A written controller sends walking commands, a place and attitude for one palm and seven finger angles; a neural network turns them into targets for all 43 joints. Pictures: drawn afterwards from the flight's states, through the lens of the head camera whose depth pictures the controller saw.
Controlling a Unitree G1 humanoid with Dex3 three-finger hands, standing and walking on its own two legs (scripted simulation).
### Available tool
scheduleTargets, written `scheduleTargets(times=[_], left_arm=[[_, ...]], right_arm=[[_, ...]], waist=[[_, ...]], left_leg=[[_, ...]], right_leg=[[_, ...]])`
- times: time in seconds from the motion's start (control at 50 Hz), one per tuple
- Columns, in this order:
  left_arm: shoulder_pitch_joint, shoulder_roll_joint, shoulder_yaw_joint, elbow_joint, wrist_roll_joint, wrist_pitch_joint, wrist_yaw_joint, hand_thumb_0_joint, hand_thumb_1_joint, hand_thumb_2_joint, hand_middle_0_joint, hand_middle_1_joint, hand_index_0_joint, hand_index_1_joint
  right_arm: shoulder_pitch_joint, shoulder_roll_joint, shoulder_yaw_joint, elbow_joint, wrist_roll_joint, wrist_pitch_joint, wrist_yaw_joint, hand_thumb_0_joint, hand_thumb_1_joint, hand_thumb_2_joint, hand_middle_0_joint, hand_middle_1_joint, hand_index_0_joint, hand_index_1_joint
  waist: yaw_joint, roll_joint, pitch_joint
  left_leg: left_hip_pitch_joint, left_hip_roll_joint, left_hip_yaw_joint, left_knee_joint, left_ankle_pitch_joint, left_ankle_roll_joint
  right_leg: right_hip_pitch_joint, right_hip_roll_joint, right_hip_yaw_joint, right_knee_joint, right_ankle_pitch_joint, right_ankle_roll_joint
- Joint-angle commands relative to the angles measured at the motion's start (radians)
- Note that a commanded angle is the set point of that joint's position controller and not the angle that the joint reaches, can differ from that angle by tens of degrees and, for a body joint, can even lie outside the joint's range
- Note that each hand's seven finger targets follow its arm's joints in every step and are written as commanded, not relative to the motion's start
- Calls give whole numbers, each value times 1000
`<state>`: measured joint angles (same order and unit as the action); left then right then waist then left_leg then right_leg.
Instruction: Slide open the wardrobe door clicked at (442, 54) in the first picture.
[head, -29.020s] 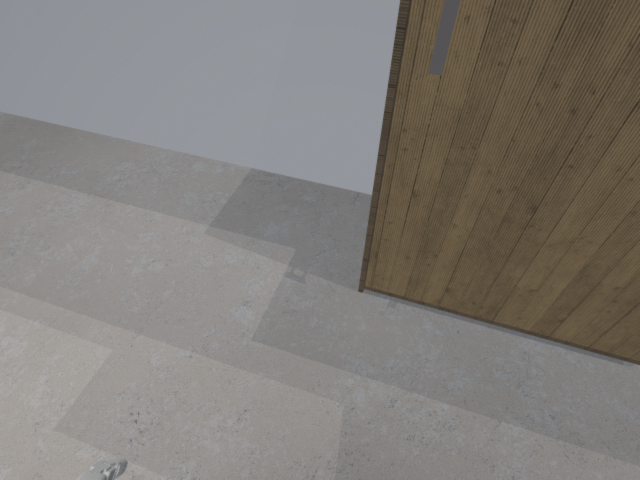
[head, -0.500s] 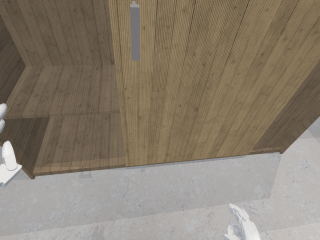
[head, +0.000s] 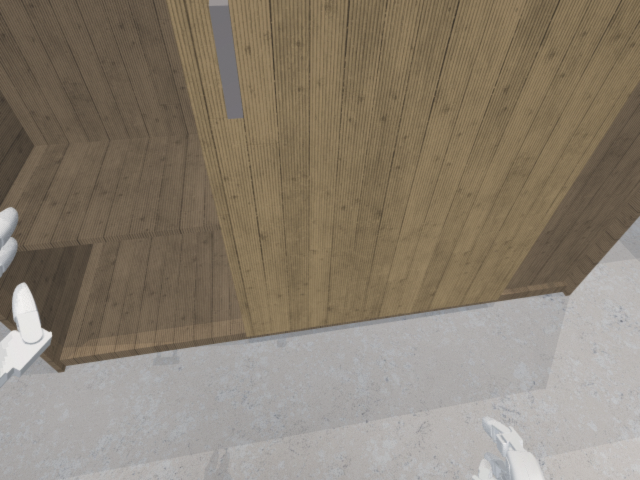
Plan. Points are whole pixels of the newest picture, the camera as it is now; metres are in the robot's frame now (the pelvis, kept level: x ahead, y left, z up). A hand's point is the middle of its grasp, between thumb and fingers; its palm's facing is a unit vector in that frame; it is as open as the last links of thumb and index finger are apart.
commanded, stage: let the arm hang, fingers relaxed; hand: left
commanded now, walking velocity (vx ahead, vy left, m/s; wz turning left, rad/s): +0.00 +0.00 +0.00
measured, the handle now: (227, 58) +0.67 +0.18 +0.22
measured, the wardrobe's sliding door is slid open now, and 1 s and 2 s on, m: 0.59 0.59 0.59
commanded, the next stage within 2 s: look to check the result in 1.18 s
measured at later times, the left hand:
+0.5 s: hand out of the picture -0.06 +0.20 -0.18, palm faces +0.09 -0.98 -0.15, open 7.1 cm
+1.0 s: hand out of the picture -0.07 +0.21 -0.17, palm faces +0.07 -0.98 -0.18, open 7.4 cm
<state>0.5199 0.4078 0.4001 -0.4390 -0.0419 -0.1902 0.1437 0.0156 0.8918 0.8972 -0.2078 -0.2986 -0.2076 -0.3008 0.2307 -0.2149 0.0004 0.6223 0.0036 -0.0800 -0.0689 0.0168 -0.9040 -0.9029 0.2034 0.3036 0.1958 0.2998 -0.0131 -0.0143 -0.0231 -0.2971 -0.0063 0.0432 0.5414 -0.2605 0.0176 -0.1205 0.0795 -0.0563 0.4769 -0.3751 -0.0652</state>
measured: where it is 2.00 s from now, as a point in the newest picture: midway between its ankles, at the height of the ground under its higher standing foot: outside the picture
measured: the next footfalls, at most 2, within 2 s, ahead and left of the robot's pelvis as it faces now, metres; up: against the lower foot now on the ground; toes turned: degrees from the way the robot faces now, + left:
none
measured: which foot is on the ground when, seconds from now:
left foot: down 0.00-1.00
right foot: down 0.00-1.00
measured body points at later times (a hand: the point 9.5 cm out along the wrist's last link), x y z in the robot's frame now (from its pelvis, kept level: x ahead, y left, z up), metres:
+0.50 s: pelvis -0.04 +0.03 +0.00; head +0.00 +0.06 +0.45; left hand -0.06 +0.26 -0.17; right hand -0.01 -0.22 -0.14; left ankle +0.01 +0.11 -0.73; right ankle -0.08 -0.05 -0.73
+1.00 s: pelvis -0.04 +0.05 +0.01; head -0.04 +0.05 +0.46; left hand -0.07 +0.26 -0.15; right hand -0.02 -0.18 -0.15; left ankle +0.01 +0.11 -0.73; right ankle -0.08 -0.05 -0.73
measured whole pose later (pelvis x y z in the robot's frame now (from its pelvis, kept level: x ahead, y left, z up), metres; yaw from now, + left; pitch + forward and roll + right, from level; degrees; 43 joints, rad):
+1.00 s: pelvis -0.04 +0.05 +0.01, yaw +3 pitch -1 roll +0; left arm 0.30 0.15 -0.01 1.14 0.01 0.00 0.02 0.00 0.91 0.90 -0.19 -0.30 -0.19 -0.30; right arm 0.25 -0.17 0.01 1.13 -0.02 0.01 -0.03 0.01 -0.91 -0.90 0.20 0.30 0.20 0.30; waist 0.00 0.00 0.00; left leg -0.25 -0.08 0.04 0.36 -0.10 0.09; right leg -0.11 0.01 -0.09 0.40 -0.28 -0.03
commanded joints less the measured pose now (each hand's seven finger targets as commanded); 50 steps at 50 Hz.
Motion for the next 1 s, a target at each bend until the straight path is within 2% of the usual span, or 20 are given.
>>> scheduleTargets(times=[0.0, 0.04, 0.06, 0.08, 0.1, 0.14, 0.18, 0.22, 0.24, 0.28, 0.32, 0.34, 0.38, 0.44, 0.46, 0.52, 0.64, 0.78, 0.86, 0.98], left_arm=[[34, 192, 151, -176, -11, -61, 22, 0, 900, 900, -200, -300, -200, -300], [42, 188, 148, -155, -15, -55, 19, 0, 900, 900, -200, -300, -200, -300], [-78, 13, -295, 515, 37, 70, -91, 0, 900, 900, -200, -300, -200, -300], [-134, 41, -276, 537, 58, 159, -124, 0, 900, 900, -200, -300, -200, -300], [-164, 33, -277, 581, 64, 176, -133, 0, 900, 900, -200, -300, -200, -300], [-223, 36, -300, 682, 65, 184, -141, 0, 900, 900, -200, -300, -200, -300], [-274, 26, -321, 805, 69, 185, -136, 0, 900, 900, -200, -300, -200, -300], [-333, 17, -339, 927, 72, 196, -128, 0, 900, 900, -200, -300, -200, -300], [-352, 11, -347, 981, 72, 201, -125, 0, 900, 900, -200, -300, -200, -300], [-358, -6, -361, 1076, 67, 212, -120, 0, 900, 900, -200, -300, -200, -300], [-326, -29, -368, 1174, 55, 213, -119, 0, 900, 900, -200, -300, -200, -300], [-283, -35, -368, 1232, 50, 214, -120, 0, 900, 900, -200, -300, -200, -300], [-214, -52, -365, 1326, 49, 208, -126, 0, 900, 900, -200, -300, -200, -300], [-181, -90, -368, 1423, 48, 195, -127, 0, 900, 900, -200, -300, -200, -300], [-178, -92, -371, 1444, 49, 190, -126, 0, 900, 900, -200, -300, -200, -300], [-171, -114, -381, 1499, 49, 187, -125, 0, 900, 900, -200, -300, -200, -300], [-135, -132, -392, 1570, 52, 188, -118, 0, 900, 900, -200, -300, -200, -300], [-104, -148, -396, 1588, 55, 190, -112, 0, 900, 900, -200, -300, -200, -300], [-101, -146, -393, 1582, 57, 190, -110, 0, 900, 900, -200, -300, -200, -300], [-125, -157, -390, 1571, 55, 184, -108, 0, 900, 900, -200, -300, -200, -300]], right_arm=[[-76, -112, -38, -160, 4, -46, -9, 0, -900, -900, 200, 300, 200, 300], [-77, -112, -37, -158, 4, -43, -10, 0, -900, -900, 200, 300, 200, 300], [-171, -206, -53, -1, 24, -94, 78, 0, -900, -900, 200, 300, 200, 300], [-89, -277, -78, 24, 12, -34, 77, 0, -900, -900, 200, 300, 200, 300], [-61, -259, -76, 34, 5, -1, 69, 0, -900, -900, 200, 300, 200, 300], [-65, -248, -57, 31, -9, 33, 62, 0, -900, -900, 200, 300, 200, 300], [-58, -218, -47, 54, -20, 52, 60, 0, -900, -900, 200, 300, 200, 300], [-55, -190, -45, 94, -31, 81, 55, 0, -900, -900, 200, 300, 200, 300], [-53, -179, -42, 115, -35, 94, 52, 0, -900, -900, 200, 300, 200, 300], [-18, -143, -26, 160, -38, 107, 53, 0, -900, -900, 200, 300, 200, 300], [-11, -154, -10, 204, -41, 97, 51, 0, -900, -900, 200, 300, 200, 300], [-25, -167, -5, 227, -41, 88, 46, 0, -900, -900, 200, 300, 200, 300], [-42, -164, -1, 260, -33, 83, 38, 0, -900, -900, 200, 300, 200, 300], [-8, -121, -2, 317, -29, 80, 31, 0, -900, -900, 200, 300, 200, 300], [8, -117, -3, 334, -25, 78, 29, 0, -900, -900, 200, 300, 200, 300], [43, -106, -9, 385, -22, 79, 25, 0, -900, -900, 200, 300, 200, 300], [67, -96, -13, 445, -20, 83, 21, 0, -900, -900, 200, 300, 200, 300], [65, -66, -12, 478, -24, 85, 27, 0, -900, -900, 200, 300, 200, 300], [65, -61, -11, 482, -25, 83, 29, 0, -900, -900, 200, 300, 200, 300], [67, -43, -8, 487, -25, 75, 30, 0, -900, -900, 200, 300, 200, 300]], waist=[[16, 26, -140], [15, 9, -128], [-23, 1, -71], [-25, 26, -93], [-9, 7, -78], [5, -120, -25], [3, -220, -22], [-13, -191, 24], [-18, -147, 55], [-29, -20, 61], [-7, 167, 59], [17, 229, 37], [45, 205, 0], [32, 205, -54], [27, 149, -58], [7, 93, -13], [2, -4, 87], [7, -15, 115], [12, 23, 115], [10, 27, 113]], left_leg=[[62, 92, -82, -7, 445, 26], [60, 86, -77, -5, 396, 24], [37, 122, -93, 118, 461, 15], [47, 135, -124, 86, 349, 18], [1, 135, -152, 81, 302, 40], [-72, 119, -180, 93, 227, 55], [-82, 63, -122, 170, 173, 25], [-69, 41, -92, 217, -9, 6], [-44, 43, -85, 207, -22, 2], [33, 70, -102, 95, 158, 9], [-5, 135, -274, -83, 313, 65], [-56, 172, -348, -156, 272, 98], [-96, 172, -364, -222, 139, 106], [-23, 130, -277, -217, 100, 72], [12, 128, -265, -202, 137, 67], [58, 121, -245, -216, 104, 57], [51, 122, -246, -268, 3, 59], [36, 107, -233, -299, -43, 53], [27, 104, -233, -312, -53, 50], [34, 96, -216, -297, 27, 48]], right_leg=[[44, -179, 127, -59, 631, 116], [22, -185, 137, -79, 614, 119], [-97, -262, 45, 31, 666, 57], [-138, -264, 104, 24, 520, 24], [-147, -240, 78, 42, 395, 12], [-157, -234, 102, 13, 272, -5], [-121, -302, 150, -22, 393, -56], [-149, -347, 163, -44, 435, -111], [-179, -348, 164, -61, 405, -118], [-193, -310, 128, -49, 314, -77], [-114, -187, 85, 21, 154, 5], [-34, -151, 68, 32, 58, 29], [59, -146, 82, -17, 46, 28], [82, -174, 92, -101, 107, 11], [78, -180, 90, -125, 131, 10], [13, -187, 86, -161, 110, 4], [-57, -180, 86, -184, 53, 5], [-87, -182, 91, -178, 14, 8], [-84, -177, 89, -170, 15, 10], [-67, -188, 92, -174, 64, 12]])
